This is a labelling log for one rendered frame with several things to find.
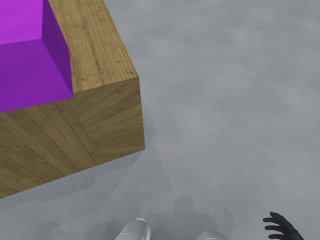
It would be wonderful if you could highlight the robot thigh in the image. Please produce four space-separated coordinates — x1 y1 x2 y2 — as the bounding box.
197 230 227 240
115 220 151 240

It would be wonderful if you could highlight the right robot thigh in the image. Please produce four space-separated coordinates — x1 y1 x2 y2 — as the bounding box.
197 230 227 240

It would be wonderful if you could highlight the carton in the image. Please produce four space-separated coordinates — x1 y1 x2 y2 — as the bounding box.
0 0 74 113

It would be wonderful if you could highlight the left robot thigh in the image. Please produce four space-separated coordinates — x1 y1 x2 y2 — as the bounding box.
115 220 151 240

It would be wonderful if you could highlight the pedestal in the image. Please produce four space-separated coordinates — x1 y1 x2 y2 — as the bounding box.
0 0 146 199

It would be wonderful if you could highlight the right robot hand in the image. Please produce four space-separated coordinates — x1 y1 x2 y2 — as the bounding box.
263 212 304 240

